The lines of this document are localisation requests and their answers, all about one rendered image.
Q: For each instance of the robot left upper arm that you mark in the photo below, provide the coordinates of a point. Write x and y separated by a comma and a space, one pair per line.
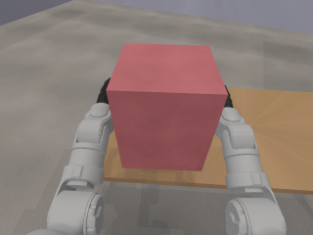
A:
75, 213

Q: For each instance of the carton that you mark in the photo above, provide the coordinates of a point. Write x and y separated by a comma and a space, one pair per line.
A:
166, 101

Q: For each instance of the table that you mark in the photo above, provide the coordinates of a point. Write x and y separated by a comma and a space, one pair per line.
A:
282, 122

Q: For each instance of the robot left hand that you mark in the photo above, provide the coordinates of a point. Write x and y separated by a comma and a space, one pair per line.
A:
103, 97

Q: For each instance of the robot right hand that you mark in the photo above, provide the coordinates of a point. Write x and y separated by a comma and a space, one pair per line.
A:
229, 102

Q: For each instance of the robot right upper arm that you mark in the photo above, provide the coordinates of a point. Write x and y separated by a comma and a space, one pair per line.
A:
253, 216

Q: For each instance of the robot left forearm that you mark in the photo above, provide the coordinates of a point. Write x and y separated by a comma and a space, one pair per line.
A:
86, 162

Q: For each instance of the robot right forearm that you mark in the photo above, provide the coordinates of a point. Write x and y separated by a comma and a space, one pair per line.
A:
245, 175

